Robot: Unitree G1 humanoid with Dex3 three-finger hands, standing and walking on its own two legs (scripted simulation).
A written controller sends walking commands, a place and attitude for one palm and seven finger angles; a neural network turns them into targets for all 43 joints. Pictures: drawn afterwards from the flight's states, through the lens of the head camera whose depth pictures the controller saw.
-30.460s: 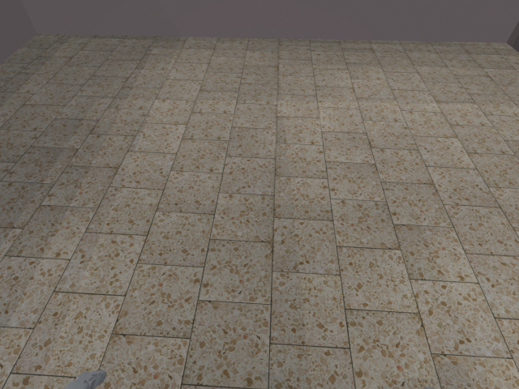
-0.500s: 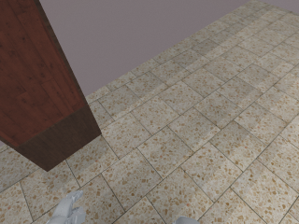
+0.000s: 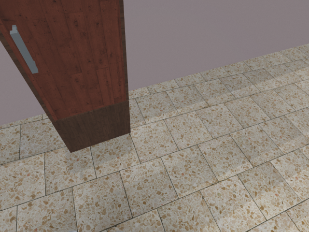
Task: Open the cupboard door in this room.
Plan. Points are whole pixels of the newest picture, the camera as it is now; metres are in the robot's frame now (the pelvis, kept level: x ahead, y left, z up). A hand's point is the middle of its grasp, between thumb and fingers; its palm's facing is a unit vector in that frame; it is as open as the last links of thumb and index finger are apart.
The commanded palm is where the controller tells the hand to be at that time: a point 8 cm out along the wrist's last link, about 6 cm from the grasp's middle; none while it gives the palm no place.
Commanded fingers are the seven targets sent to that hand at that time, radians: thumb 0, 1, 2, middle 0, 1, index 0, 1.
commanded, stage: turn to face it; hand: left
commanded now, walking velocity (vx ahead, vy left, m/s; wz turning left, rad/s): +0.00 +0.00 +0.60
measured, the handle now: (25, 50) +0.63 +0.49 +0.07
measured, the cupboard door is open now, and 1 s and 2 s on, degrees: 0 0 0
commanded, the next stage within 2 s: take the last steps up to it in 0.70 s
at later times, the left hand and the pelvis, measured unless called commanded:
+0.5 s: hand out of the picture +0.04 +0.20 -0.13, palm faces +0.27 -0.93 -0.26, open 7.4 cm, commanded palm none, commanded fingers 0.00 0.90 0.90 -0.20 -0.30 -0.20 -0.30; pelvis -0.03 -0.03 +0.01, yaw +16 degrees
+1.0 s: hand out of the picture -0.18 +0.12 -0.16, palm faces +0.54 -0.82 -0.19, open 7.4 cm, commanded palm none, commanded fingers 0.00 0.90 0.90 -0.20 -0.30 -0.20 -0.30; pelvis -0.07 -0.04 +0.01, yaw +28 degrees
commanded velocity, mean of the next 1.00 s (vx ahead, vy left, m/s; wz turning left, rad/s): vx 0.07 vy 0.00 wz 0.35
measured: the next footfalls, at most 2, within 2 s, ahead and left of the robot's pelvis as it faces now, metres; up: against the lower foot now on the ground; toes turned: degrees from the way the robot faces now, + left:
right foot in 0.52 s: +0.05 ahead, -0.15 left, +0.00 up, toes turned +16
left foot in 1.00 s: -0.13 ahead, +0.05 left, +0.00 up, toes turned +31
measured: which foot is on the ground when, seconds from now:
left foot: down 0.00-0.52, up 0.54-0.98, down 1.00-1.00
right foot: up 0.00-0.50, down 0.52-1.00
